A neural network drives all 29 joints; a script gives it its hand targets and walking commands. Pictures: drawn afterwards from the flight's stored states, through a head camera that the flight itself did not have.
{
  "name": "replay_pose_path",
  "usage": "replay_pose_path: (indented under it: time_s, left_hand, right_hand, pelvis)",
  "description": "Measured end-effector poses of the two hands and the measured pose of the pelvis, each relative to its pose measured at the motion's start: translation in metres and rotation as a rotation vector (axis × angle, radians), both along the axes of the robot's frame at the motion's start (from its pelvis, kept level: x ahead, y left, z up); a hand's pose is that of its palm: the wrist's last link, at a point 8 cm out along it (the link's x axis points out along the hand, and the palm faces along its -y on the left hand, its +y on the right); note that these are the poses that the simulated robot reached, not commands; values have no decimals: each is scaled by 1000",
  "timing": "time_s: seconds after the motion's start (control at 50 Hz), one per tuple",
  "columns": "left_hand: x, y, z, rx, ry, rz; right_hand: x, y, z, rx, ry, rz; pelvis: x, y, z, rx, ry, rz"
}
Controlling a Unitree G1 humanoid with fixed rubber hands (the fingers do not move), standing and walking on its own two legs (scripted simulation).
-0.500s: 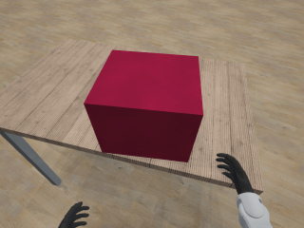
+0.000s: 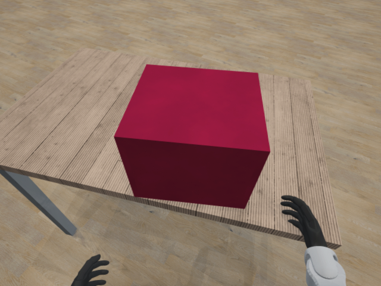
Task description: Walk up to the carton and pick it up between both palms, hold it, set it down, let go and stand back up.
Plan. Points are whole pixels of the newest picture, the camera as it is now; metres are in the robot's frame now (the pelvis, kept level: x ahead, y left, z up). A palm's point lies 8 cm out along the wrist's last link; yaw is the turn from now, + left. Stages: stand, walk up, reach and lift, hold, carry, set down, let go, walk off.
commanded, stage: stand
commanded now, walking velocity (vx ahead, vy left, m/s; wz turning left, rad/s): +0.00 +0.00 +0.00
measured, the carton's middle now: (195, 135) +0.45 -0.01 +0.05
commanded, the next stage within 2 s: none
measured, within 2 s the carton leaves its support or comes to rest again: neither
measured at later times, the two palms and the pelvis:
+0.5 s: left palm out of the picture +0.14 +0.25 -0.10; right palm (309, 235) +0.22 -0.24 +0.00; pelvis +0.00 +0.01 +0.00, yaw +0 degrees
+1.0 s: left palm out of the picture +0.12 +0.23 -0.10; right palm (312, 234) +0.22 -0.25 +0.00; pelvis -0.01 -0.01 +0.00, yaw +1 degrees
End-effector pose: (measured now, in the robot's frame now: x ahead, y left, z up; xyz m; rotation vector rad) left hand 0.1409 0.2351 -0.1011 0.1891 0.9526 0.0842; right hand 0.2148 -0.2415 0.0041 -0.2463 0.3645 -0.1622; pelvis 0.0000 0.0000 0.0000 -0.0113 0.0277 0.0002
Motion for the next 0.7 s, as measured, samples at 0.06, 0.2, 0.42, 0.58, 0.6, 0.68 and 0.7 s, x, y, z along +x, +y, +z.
replay_pose_path:
  time_s: [0.06,0.2,0.42,0.58,0.6,0.68,0.7]
  left_hand:
    - [-1,2,-1,-2,4,1]
    - [-3,6,-2,-3,13,4]
    - [-2,10,-3,-2,12,3]
    - [-1,13,-3,-1,15,2]
    - [-1,13,-4,-1,16,0]
    - [-3,11,-5,-11,18,-4]
    - [-4,10,-5,-13,17,-3]
  right_hand:
    - [1,1,0,-4,2,-4]
    - [2,1,0,-9,5,-13]
    - [3,3,1,-16,8,-21]
    - [4,3,1,-20,9,-24]
    - [4,3,1,-19,10,-25]
    - [6,2,1,-20,19,-12]
    - [6,2,2,-21,21,-8]
  pelvis:
    - [1,2,0,-1,0,0]
    - [2,6,0,-2,0,1]
    - [4,11,0,-4,0,3]
    - [5,13,0,-5,1,3]
    - [5,13,0,-5,0,2]
    - [4,10,0,-7,-2,3]
    - [4,9,0,-8,-3,4]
